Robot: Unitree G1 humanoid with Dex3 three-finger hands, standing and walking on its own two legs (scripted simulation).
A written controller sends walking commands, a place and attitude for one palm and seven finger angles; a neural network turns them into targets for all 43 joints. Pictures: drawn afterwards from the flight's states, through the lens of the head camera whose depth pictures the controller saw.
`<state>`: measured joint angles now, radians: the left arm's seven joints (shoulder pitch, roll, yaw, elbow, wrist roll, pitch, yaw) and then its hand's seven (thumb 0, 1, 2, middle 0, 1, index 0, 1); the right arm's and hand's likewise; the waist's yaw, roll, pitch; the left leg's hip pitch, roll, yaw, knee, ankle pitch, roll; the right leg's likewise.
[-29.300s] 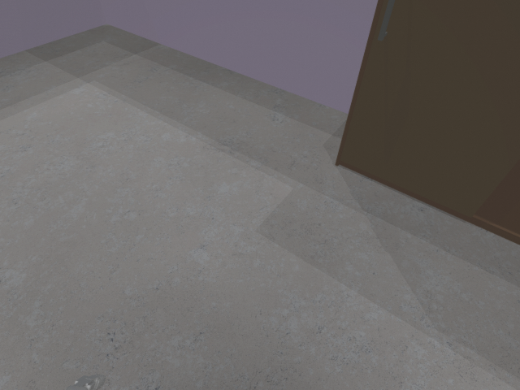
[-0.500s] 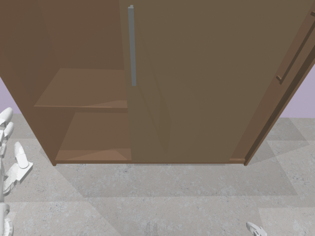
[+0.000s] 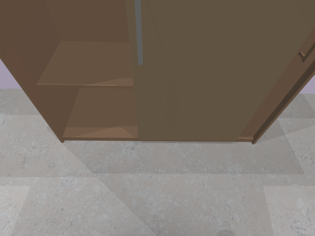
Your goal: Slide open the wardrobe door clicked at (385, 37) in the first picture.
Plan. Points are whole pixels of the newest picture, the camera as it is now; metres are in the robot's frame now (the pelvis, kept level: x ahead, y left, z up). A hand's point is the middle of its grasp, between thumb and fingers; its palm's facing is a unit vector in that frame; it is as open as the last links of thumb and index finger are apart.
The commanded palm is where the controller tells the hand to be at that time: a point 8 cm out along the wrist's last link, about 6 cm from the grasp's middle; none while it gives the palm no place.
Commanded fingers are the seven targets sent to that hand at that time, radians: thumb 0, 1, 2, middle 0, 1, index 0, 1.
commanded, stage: let the arm hang, fingers relaxed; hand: left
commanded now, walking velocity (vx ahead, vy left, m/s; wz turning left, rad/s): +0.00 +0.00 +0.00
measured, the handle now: (139, 23) +0.77 +0.11 +0.14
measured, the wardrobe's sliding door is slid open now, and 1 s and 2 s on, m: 0.55 0.55 0.55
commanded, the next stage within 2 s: look to check the result in 0.58 s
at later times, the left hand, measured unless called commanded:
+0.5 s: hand out of the picture +0.02 +0.19 -0.17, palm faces -0.03 -0.98 -0.18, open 7.3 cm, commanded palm none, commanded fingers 0.00 0.90 0.90 -0.20 -0.30 -0.20 -0.30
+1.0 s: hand out of the picture +0.01 +0.20 -0.17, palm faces -0.03 -0.98 -0.21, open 7.3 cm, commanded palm none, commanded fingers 0.00 0.90 0.90 -0.20 -0.30 -0.20 -0.30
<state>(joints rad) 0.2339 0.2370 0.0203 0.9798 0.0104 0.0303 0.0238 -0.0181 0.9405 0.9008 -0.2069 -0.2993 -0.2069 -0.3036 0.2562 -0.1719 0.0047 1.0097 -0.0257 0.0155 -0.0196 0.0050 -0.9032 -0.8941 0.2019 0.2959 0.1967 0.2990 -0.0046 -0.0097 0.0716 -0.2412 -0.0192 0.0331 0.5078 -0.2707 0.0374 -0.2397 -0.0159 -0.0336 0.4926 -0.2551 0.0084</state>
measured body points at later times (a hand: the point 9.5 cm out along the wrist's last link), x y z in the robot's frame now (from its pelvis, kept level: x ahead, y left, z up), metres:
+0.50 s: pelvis -0.01 +0.01 +0.01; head +0.00 +0.02 +0.46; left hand +0.02 +0.24 -0.16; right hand +0.01 -0.22 -0.15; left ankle +0.00 +0.09 -0.74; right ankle +0.00 -0.12 -0.74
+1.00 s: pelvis -0.01 +0.02 +0.01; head +0.00 +0.02 +0.46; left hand +0.01 +0.25 -0.15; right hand -0.01 -0.22 -0.15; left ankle +0.00 +0.09 -0.74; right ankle +0.00 -0.12 -0.74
